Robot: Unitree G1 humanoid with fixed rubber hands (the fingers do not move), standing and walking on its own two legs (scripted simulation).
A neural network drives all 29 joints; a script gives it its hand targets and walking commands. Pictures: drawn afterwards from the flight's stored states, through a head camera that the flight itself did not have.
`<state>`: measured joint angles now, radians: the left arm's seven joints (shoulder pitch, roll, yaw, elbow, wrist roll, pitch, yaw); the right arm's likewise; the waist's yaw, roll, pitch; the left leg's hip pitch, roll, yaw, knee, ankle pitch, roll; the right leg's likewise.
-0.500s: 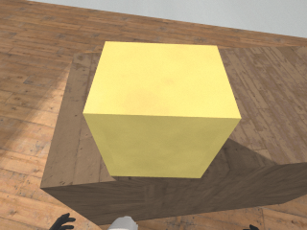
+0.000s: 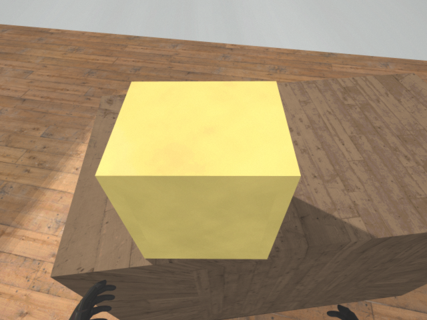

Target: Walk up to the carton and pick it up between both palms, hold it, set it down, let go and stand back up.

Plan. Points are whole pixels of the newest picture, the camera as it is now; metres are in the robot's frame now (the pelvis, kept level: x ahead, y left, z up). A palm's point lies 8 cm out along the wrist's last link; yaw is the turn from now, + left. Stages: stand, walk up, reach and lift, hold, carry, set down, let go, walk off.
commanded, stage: walk up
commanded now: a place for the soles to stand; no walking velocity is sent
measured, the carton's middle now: (204, 177) +0.35 +0.02 +0.09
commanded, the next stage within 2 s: none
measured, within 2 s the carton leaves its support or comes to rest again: neither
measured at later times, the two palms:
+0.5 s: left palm out of the picture +0.11 +0.28 -0.09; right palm out of the picture +0.14 -0.25 -0.09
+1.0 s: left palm out of the picture +0.06 +0.27 -0.11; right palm (354, 317) +0.16 -0.26 -0.09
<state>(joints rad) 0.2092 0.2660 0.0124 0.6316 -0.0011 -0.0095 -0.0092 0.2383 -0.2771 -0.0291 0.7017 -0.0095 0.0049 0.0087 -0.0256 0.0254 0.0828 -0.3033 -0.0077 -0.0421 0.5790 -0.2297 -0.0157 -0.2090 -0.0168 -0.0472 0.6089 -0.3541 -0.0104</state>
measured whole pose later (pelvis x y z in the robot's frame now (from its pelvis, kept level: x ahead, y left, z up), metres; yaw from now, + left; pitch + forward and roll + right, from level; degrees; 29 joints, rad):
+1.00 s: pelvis +0.01 -0.01 -0.01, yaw +8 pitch -3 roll -1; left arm 0.28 0.31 0.02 0.68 0.01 0.04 -0.02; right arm 0.29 -0.27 -0.04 0.62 -0.02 0.00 -0.02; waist 0.01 0.00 0.08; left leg -0.37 -0.05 -0.18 0.71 -0.29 -0.03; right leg -0.19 -0.03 -0.19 0.67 -0.43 -0.03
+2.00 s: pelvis +0.01 -0.04 -0.02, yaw +10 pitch -4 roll -1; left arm 0.29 0.33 0.02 0.63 0.02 0.05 -0.02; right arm 0.23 -0.27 -0.04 0.64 -0.01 0.01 -0.03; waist 0.03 -0.01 0.12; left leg -0.38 -0.03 -0.18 0.76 -0.31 -0.05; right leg -0.20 -0.03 -0.23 0.74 -0.48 -0.06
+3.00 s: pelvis +0.01 -0.01 +0.02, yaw -2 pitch -5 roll +1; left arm 0.34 0.26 0.05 0.30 -0.09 0.16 0.05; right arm 0.23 -0.18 -0.04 0.49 0.03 -0.13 0.03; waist 0.05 -0.06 0.07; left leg -0.12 0.04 0.03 0.35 -0.14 -0.04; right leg -0.05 0.01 -0.03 0.40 -0.26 -0.03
